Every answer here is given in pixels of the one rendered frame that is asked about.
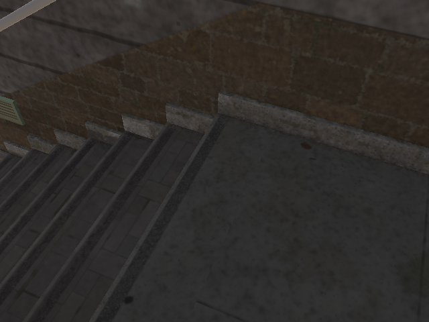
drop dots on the stairs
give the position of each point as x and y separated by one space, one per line
70 219

